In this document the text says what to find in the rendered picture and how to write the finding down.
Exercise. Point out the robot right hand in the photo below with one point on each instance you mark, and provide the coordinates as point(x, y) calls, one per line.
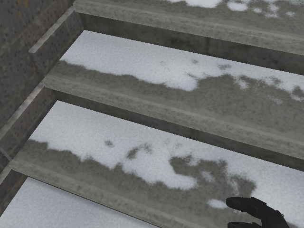
point(257, 208)

